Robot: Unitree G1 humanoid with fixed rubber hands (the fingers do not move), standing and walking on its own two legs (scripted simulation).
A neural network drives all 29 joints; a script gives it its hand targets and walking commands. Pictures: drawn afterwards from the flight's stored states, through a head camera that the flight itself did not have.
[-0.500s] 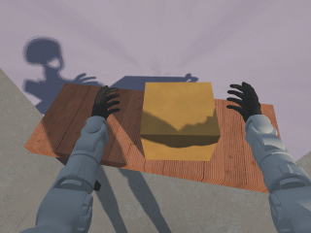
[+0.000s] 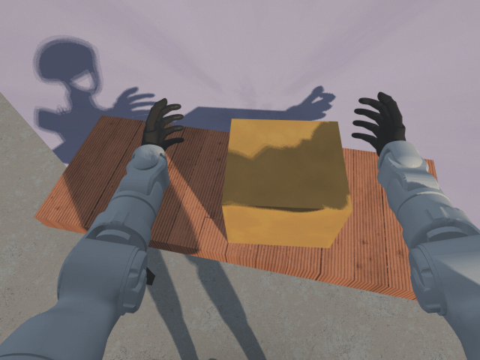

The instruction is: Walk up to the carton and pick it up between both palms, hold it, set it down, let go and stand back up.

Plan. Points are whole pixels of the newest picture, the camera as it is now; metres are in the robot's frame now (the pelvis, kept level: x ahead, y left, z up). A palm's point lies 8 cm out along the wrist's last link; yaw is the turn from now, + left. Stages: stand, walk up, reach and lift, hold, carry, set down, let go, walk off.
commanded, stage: reach and lift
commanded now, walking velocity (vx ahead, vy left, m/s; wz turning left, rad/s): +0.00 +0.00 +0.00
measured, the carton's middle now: (281, 184) +0.44 -0.02 -0.03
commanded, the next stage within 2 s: none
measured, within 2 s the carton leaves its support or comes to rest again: neither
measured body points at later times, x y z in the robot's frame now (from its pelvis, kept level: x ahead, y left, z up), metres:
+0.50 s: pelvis -0.02 +0.00 -0.04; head +0.12 -0.01 +0.39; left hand +0.43 +0.18 -0.03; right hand +0.45 -0.18 -0.03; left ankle +0.00 +0.14 -0.73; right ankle +0.00 -0.12 -0.73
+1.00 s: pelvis -0.03 +0.00 -0.05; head +0.09 +0.00 +0.38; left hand +0.44 +0.14 -0.02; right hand +0.45 -0.17 -0.01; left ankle +0.00 +0.14 -0.73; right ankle +0.00 -0.12 -0.73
